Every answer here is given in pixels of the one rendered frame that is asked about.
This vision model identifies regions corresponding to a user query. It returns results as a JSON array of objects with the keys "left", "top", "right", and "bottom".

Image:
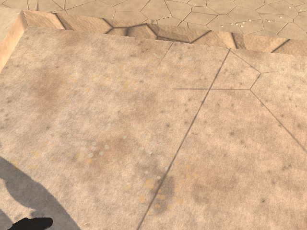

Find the left robot hand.
[{"left": 8, "top": 218, "right": 53, "bottom": 230}]

